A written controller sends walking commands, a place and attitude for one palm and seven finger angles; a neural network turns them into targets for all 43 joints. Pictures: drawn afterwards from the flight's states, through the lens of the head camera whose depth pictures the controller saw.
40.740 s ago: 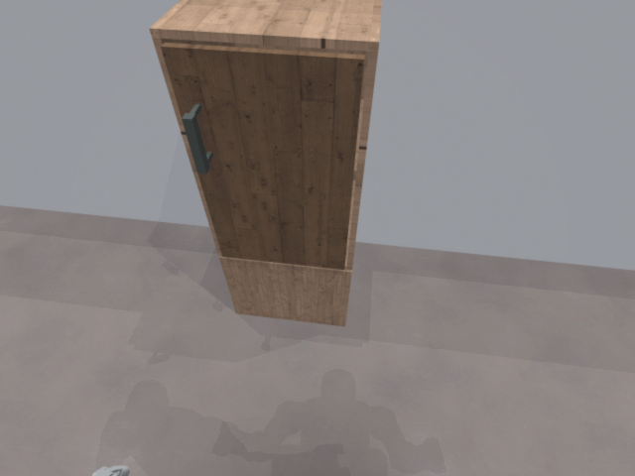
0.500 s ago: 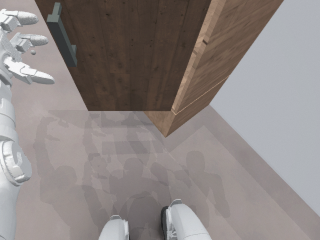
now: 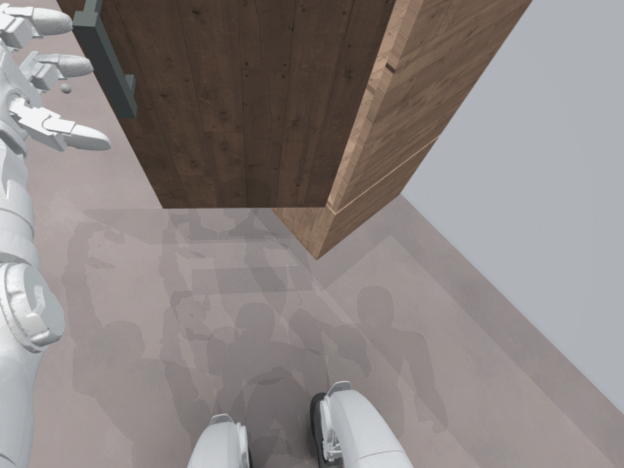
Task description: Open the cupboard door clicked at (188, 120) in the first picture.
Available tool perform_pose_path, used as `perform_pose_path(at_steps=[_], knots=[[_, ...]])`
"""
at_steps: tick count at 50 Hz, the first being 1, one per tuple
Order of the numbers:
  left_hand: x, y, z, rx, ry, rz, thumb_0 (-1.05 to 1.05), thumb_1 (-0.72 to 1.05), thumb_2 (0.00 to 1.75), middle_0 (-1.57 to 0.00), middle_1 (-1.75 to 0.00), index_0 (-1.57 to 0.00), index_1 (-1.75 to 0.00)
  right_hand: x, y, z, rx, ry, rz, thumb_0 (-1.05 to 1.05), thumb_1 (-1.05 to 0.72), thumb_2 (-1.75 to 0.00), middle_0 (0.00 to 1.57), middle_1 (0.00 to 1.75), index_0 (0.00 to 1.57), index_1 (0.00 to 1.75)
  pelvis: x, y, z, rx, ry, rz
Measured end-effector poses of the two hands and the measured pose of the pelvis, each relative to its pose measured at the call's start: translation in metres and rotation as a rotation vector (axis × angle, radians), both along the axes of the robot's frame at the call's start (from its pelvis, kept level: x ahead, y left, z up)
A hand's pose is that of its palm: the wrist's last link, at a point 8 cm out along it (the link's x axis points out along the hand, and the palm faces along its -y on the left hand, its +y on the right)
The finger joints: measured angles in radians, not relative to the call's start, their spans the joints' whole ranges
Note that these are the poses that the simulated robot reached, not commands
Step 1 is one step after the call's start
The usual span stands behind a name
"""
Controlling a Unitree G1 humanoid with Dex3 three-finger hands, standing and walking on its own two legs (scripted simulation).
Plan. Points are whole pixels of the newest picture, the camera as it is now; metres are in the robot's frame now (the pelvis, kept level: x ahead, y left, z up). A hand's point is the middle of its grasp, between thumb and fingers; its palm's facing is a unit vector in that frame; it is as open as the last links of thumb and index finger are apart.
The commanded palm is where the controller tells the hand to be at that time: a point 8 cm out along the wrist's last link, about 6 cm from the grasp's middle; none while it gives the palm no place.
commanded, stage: slide the fingers in behind the handle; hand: left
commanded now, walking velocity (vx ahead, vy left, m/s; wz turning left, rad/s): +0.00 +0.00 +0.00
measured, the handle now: (112, 58) +0.58 +0.17 +0.09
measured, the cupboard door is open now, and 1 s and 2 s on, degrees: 53 52 52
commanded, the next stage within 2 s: close the thumb around the handle in 1.20 s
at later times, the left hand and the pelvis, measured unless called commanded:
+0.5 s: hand (100, 91) +0.54 +0.18 +0.09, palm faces -0.07 -1.00 +0.00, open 14.0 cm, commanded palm +0.52 +0.22 +0.09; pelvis +0.02 +0.00 +0.00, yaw +0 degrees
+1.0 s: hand (125, 94) +0.54 +0.16 +0.09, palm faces -0.04 -1.00 -0.01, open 14.0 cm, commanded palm +0.51 +0.21 +0.09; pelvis +0.01 -0.01 +0.00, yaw +0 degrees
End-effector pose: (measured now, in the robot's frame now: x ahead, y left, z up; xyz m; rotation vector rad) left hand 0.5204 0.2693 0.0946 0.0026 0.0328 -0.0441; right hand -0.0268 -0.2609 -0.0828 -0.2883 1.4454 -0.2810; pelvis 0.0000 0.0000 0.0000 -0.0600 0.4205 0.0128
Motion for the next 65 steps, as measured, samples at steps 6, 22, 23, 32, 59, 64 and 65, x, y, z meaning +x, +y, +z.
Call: perform_pose_path(at_steps=[6,22,23,32,59,64,65], knots=[[0.002,-0.001,0.0,0.016,0.0,0.008,-0.01,-0.5,0.3,-0.3,-1.2,-0.3,-1.22,0.005,0.005,-0.002,0.015,-0.001,0.005,0.0,-0.9,-0.9,0.2,0.3,0.21,0.3,0.003,0.002,0.0,0.0,0.005,0.002],[0.004,-0.022,-0.006,0.012,-0.006,-0.016,-0.01,-0.5,0.3,-0.3,-1.2,-0.3,-1.22,0.028,0.008,-0.005,0.036,-0.028,0.015,0.0,-0.9,-0.9,0.2,0.3,0.21,0.3,0.014,0.003,0.003,-0.002,0.001,0.007],[0.004,-0.025,-0.006,0.007,-0.004,-0.021,-0.01,-0.5,0.3,-0.3,-1.2,-0.3,-1.22,0.029,0.008,-0.005,0.038,-0.029,0.015,0.0,-0.9,-0.9,0.2,0.3,0.21,0.3,0.015,0.003,0.003,-0.002,0.0,0.007],[0.002,-0.044,-0.008,0.0,-0.001,0.0,-0.01,-0.5,0.3,-0.3,-1.2,-0.3,-1.21,0.038,0.007,-0.006,0.055,-0.069,0.006,0.0,-0.9,-0.9,0.2,0.3,0.21,0.3,0.017,0.0,0.005,0.008,-0.015,-0.002],[-0.006,-0.056,0.0,0.022,-0.018,0.0,-0.01,-0.5,0.3,-0.3,-1.2,-0.3,-1.2,0.017,-0.008,-0.009,0.043,-0.061,0.011,0.0,-0.9,-0.9,0.2,0.3,0.21,0.3,0.002,-0.009,0.003,0.023,-0.022,0.0],[-0.006,-0.061,0.0,0.015,-0.011,-0.005,-0.01,-0.5,0.3,-0.3,-1.2,-0.3,-1.2,0.013,-0.007,-0.01,0.045,-0.053,0.013,0.0,-0.9,-0.9,0.2,0.3,0.21,0.3,0.001,-0.008,0.003,0.023,-0.022,0.002],[-0.006,-0.062,0.0,0.014,-0.01,-0.003,-0.01,-0.5,0.3,-0.3,-1.2,-0.3,-1.2,0.013,-0.007,-0.01,0.045,-0.054,0.012,0.0,-0.9,-0.9,0.2,0.3,0.21,0.3,0.001,-0.008,0.002,0.023,-0.022,0.002]])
